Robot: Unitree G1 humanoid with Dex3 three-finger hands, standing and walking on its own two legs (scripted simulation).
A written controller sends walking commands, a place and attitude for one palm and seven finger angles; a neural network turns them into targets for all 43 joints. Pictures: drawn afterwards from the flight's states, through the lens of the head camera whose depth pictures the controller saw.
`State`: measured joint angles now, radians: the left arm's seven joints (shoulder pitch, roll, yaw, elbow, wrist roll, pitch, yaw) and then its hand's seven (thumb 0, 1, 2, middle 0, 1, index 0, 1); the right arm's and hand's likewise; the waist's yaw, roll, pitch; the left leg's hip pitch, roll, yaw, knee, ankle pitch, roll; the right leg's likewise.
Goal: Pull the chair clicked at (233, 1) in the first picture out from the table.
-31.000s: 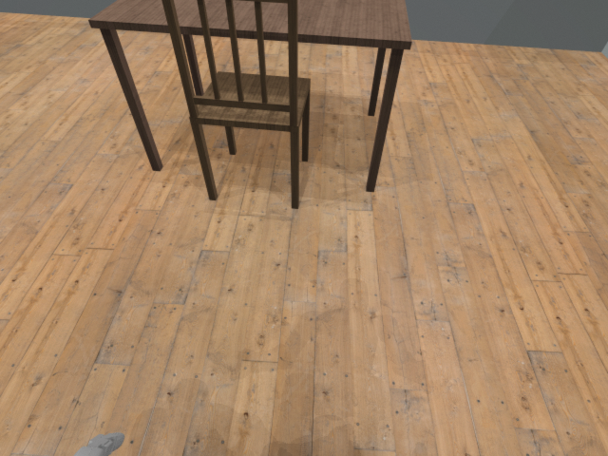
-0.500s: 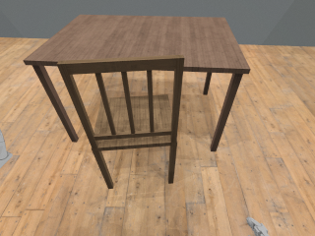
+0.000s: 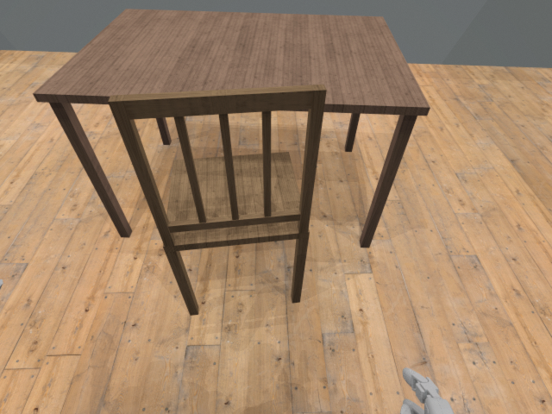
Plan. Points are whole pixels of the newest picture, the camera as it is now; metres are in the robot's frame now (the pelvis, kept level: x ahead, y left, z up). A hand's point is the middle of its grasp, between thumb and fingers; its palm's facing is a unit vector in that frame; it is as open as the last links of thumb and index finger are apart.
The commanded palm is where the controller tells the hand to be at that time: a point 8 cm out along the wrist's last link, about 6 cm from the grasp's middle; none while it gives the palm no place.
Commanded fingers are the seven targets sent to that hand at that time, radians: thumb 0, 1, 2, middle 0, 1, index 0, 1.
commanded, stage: stop stepping back and stand still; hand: left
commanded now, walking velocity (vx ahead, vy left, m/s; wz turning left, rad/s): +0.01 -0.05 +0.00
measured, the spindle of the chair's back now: (230, 172) +0.66 +0.14 -0.06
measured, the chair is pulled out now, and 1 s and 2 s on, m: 0.16 0.16 0.16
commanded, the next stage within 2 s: let the arm hang, fingers relaxed in 0.60 s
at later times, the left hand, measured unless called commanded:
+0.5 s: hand (83, 275) +0.24 +0.23 +0.15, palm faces +0.37 -0.76 -0.54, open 7.4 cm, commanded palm +0.17 +0.26 +0.18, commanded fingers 0.00 0.90 0.90 -0.20 -0.30 -0.20 -0.30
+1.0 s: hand out of the picture +0.08 +0.15 -0.17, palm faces +0.05 -0.99 -0.15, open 7.2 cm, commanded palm none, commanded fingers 0.00 0.90 0.90 -0.20 -0.30 -0.20 -0.30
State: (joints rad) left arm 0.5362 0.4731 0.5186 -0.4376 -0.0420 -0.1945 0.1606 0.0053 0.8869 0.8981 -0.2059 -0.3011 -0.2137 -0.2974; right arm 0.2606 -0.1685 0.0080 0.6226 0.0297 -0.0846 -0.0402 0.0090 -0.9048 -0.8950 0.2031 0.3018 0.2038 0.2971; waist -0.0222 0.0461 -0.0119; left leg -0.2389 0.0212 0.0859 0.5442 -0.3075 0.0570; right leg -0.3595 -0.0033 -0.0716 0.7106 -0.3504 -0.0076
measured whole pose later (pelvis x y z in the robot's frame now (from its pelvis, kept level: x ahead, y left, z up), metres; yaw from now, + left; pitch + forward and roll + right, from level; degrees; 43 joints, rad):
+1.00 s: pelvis +0.01 -0.02 -0.01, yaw +1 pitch +0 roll +0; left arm 0.30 0.15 0.02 0.77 0.00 0.05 0.02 -0.01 0.94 0.90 -0.20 -0.30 -0.21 -0.29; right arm 0.27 -0.19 0.00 0.89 -0.03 0.02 0.01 0.01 -0.91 -0.89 0.20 0.30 0.20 0.30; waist -0.03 -0.03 0.04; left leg -0.25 0.00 0.08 0.58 -0.33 0.03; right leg -0.27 -0.03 -0.10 0.58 -0.31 -0.01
